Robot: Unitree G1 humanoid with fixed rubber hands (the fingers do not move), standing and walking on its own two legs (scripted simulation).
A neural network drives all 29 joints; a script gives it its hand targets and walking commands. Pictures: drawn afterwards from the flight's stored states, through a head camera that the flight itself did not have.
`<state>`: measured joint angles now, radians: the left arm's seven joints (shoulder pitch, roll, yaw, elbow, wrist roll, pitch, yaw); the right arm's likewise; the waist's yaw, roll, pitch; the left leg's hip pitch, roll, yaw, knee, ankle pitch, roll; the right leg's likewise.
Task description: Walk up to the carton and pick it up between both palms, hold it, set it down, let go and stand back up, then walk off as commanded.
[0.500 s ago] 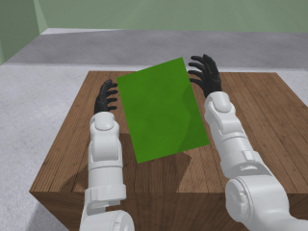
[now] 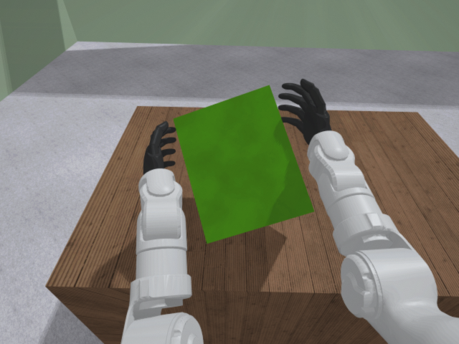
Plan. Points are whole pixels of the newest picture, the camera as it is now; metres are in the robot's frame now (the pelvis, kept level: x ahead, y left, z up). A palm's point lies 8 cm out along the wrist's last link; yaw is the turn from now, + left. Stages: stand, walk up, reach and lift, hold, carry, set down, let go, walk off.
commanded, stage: set down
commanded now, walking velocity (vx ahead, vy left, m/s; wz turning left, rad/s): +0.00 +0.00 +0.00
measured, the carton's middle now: (244, 170) +0.44 -0.01 +0.09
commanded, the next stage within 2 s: none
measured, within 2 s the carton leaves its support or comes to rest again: neither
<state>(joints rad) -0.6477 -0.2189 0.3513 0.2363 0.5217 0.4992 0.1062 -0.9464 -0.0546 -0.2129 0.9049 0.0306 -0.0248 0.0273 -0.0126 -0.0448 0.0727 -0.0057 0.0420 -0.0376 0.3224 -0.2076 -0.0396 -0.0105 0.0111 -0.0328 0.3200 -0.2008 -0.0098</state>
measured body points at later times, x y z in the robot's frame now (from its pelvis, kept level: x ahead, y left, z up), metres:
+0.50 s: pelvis +0.01 +0.00 +0.00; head +0.00 +0.02 +0.45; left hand +0.39 +0.15 +0.16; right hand +0.45 -0.12 +0.21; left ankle -0.01 +0.15 -0.75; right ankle -0.01 -0.11 -0.75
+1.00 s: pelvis +0.01 +0.00 +0.00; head +0.00 +0.02 +0.45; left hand +0.39 +0.15 +0.16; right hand +0.45 -0.12 +0.21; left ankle -0.01 +0.15 -0.75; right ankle -0.01 -0.11 -0.75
